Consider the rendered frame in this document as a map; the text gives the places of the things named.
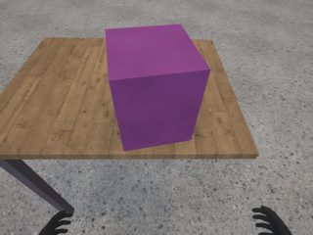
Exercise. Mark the robot right hand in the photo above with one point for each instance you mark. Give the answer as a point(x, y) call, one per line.
point(276, 225)

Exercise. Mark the table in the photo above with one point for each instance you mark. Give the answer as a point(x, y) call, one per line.
point(59, 106)

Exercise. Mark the carton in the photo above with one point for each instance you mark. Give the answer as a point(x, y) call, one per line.
point(157, 78)

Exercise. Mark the robot left hand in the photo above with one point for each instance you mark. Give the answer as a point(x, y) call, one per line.
point(54, 222)

